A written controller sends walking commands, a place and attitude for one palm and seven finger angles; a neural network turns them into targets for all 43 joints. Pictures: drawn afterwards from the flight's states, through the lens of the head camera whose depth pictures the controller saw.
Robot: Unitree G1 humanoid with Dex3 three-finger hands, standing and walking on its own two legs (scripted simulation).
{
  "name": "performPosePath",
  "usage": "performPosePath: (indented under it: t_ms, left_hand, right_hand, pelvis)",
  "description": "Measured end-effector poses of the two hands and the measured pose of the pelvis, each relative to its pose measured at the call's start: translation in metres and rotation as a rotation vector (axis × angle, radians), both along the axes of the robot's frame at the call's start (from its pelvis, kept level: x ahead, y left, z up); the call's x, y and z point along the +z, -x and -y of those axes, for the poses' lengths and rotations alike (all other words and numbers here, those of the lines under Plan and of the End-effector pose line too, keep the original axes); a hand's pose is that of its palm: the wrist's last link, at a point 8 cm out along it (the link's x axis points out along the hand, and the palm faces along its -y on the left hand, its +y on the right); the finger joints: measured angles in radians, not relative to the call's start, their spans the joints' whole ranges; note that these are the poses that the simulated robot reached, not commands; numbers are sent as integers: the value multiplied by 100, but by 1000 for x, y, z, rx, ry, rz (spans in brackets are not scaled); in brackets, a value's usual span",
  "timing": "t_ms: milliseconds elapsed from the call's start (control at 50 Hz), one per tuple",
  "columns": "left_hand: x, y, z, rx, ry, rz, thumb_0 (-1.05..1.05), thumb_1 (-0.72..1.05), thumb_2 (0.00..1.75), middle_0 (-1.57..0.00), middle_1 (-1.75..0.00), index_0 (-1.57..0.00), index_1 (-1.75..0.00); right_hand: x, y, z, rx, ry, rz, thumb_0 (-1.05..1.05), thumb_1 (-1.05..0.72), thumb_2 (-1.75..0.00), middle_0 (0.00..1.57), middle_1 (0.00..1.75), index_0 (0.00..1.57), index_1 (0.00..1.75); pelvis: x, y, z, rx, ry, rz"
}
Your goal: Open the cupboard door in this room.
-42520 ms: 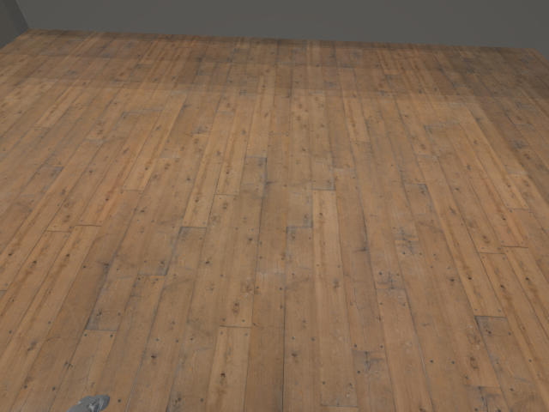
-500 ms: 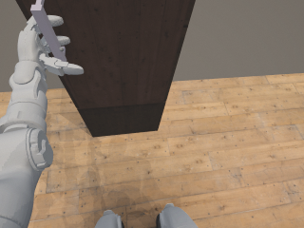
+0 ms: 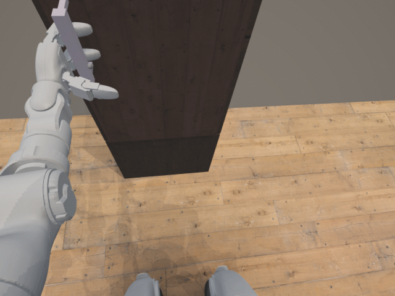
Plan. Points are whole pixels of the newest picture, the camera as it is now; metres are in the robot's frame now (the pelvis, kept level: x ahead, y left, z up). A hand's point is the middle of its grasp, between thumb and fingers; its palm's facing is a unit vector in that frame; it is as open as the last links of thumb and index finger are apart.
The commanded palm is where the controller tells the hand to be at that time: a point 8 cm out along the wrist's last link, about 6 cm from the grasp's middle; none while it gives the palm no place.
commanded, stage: close the thumb around the handle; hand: left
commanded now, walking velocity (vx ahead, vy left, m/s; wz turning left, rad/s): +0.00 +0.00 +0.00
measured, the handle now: (77, 45) +0.59 +0.17 +0.12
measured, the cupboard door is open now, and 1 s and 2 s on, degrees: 1 1 44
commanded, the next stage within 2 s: pull the door open along its arc in 0.78 s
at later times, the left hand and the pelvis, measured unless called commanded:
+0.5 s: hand (91, 65) +0.54 +0.15 +0.11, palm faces +0.00 -1.00 -0.02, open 9.2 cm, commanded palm +0.52 +0.19 +0.11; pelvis +0.00 +0.00 +0.00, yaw +0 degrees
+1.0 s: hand (90, 65) +0.54 +0.15 +0.11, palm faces -0.01 -1.00 -0.01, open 5.4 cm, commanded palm +0.51 +0.19 +0.11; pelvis +0.00 +0.00 +0.00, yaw +0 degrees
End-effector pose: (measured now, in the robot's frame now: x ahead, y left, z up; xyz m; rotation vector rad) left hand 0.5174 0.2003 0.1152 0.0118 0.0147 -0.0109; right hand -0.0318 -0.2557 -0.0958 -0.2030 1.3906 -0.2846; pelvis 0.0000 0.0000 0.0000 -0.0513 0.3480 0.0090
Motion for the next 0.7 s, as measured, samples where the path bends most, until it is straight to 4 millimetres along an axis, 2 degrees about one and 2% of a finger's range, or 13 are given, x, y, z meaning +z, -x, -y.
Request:
performPosePath:
  t_ms: [160,260,700]
  left_hand:
    - [-2,-3,1,-1,-1,-4,-1,-48,31,-30,-120,-30,-120]
    - [-2,-3,1,5,-3,3,-1,-36,36,-31,-121,-30,-121]
    - [-3,-7,0,4,-3,-10,1,71,82,-39,-132,-38,-133]
  right_hand:
    - [-2,-2,-3,2,-2,1,1,-91,-90,20,30,20,30]
    - [-2,1,-4,-3,-9,-11,1,-91,-90,20,30,20,30]
    - [0,7,0,-7,3,-30,1,-91,-90,20,30,20,30]
  pelvis:
    - [-1,-1,-1,1,1,-6]
    - [-1,-2,-2,-1,1,-8]
    - [-1,-2,0,3,2,-11]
